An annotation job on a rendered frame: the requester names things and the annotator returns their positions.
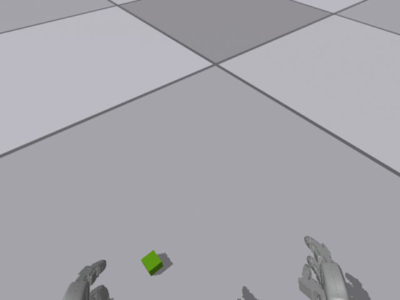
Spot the cube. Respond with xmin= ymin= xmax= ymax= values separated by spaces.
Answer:
xmin=141 ymin=250 xmax=163 ymax=276

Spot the right robot hand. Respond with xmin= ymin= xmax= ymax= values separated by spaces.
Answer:
xmin=298 ymin=236 xmax=350 ymax=300

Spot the left robot hand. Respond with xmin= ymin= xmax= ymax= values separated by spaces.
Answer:
xmin=62 ymin=260 xmax=113 ymax=300

